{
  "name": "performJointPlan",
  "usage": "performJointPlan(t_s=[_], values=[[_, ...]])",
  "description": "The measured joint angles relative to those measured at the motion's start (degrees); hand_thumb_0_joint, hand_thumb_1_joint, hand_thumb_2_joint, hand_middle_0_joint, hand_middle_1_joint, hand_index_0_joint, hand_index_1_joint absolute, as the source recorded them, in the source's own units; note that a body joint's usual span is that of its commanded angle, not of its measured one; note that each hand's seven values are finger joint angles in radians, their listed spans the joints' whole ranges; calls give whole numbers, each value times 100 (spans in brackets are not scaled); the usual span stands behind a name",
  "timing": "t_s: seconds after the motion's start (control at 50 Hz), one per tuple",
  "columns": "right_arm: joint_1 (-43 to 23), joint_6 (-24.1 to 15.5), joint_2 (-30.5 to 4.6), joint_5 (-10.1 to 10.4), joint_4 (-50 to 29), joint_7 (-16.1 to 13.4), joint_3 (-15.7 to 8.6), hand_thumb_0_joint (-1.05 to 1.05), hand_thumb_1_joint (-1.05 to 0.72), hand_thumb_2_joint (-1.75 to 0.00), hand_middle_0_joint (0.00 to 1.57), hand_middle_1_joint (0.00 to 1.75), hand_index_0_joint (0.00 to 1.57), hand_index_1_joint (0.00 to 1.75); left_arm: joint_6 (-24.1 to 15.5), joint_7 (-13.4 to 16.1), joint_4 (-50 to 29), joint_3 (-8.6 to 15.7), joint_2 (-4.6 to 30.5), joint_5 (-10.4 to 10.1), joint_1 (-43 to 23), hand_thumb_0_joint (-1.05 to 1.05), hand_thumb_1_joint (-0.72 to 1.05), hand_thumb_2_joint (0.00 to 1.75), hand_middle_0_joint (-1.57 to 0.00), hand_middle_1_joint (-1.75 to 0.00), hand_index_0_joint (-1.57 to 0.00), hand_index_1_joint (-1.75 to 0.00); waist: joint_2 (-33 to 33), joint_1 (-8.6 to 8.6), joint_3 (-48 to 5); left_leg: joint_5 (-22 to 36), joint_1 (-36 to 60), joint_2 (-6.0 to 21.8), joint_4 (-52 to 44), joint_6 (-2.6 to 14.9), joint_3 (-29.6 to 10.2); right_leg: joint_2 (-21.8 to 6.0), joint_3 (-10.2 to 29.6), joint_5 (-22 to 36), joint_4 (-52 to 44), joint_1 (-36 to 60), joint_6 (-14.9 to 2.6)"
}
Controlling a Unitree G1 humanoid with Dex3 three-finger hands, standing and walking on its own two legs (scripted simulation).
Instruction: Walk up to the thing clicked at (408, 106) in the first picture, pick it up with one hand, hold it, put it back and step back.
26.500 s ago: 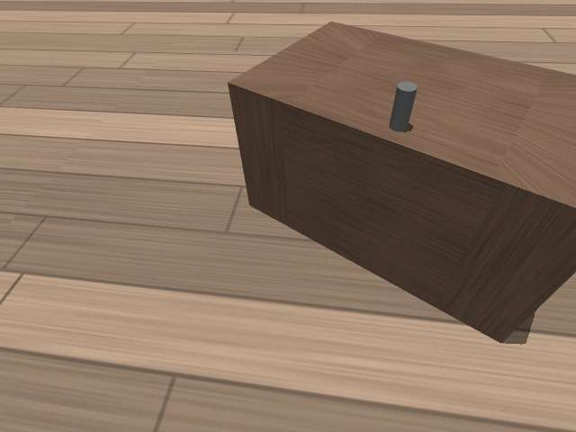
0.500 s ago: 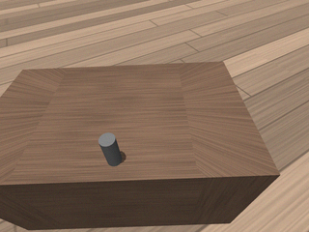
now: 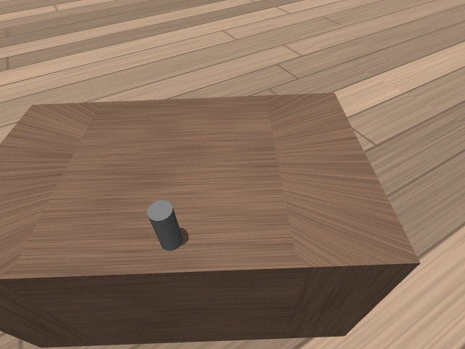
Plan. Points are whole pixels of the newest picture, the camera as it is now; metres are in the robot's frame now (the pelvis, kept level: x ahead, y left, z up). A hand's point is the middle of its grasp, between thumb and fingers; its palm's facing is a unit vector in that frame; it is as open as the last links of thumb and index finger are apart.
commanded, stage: stand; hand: left
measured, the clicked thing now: (166, 226) +0.39 +0.18 -0.07
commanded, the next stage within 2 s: none
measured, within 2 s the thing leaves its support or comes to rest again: neither
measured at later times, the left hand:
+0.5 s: hand out of the picture +0.06 +0.25 -0.16, palm faces -0.04 -0.94 -0.33, open 7.6 cm
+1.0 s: hand out of the picture +0.07 +0.25 -0.16, palm faces -0.04 -0.94 -0.33, open 7.4 cm
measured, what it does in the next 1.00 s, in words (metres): stands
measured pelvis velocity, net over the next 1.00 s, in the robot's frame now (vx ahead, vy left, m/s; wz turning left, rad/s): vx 0.00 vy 0.00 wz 0.00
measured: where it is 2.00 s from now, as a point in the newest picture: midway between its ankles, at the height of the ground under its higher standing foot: outside the picture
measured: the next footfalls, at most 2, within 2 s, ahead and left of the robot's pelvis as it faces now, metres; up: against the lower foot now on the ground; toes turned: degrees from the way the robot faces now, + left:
none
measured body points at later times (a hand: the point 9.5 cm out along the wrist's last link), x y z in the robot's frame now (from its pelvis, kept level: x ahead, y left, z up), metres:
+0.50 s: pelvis +0.00 +0.00 +0.00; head +0.00 +0.01 +0.45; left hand +0.07 +0.30 -0.14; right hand +0.06 -0.30 -0.13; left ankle +0.01 +0.11 -0.75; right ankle -0.02 -0.14 -0.75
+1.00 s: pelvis +0.00 +0.00 +0.00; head +0.01 +0.00 +0.45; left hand +0.07 +0.30 -0.14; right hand +0.08 -0.30 -0.13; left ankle +0.01 +0.11 -0.75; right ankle -0.02 -0.14 -0.75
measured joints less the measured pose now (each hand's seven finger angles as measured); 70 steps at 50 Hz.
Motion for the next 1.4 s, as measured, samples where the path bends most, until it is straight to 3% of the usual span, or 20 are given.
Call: performJointPlan(t_s=[0.22, 0.32, 0.44, 0.66, 1.4], values=[[2, 3, 6, 0, 1, 0, -12, 1, -91, -90, 20, 30, 21, 30, 10, 0, -23, 7, -8, 7, -2, 0, 32, 74, -20, -28, -19, -28, -17, -7, -3, 12, -1, -10, 0, 14, 2, -10, 2, 23, -18, 8, 12], [6, -1, 17, 0, 6, 5, -22, 1, -91, -90, 20, 30, 21, 30, 20, -10, -17, 14, -3, 5, 11, 0, 63, 84, -20, -30, -20, -29, -30, -7, 14, 22, -10, -23, -9, 22, 11, -23, 12, 18, 5, -19, 17], [19, 2, 27, 0, 13, 5, -29, 1, -91, -90, 20, 30, 21, 30, 19, -14, -17, 17, 4, 2, 32, 0, 82, 88, -21, -30, -20, -30, -31, -3, 37, 15, -16, -25, 4, 28, 13, -26, 14, 21, 2, -18, 24], [-5, -3, 34, 7, 19, 5, -33, 1, -91, -90, 20, 30, 21, 30, 32, -19, -27, 21, -1, 0, 39, 0, 90, 90, -21, -30, -20, -30, -24, 5, 53, 15, -7, -46, -14, 37, 18, -46, 19, 3, 19, -25, 33], [-52, -11, 12, 12, -10, -4, -30, 1, -91, -90, 20, 30, 21, 30, 27, -16, -68, 40, -22, 0, -3, 0, 90, 90, -21, -30, -20, -30, 0, 9, 42, -46, 26, -25, -25, 13, 10, -25, 12, -37, -34, 27, 19]])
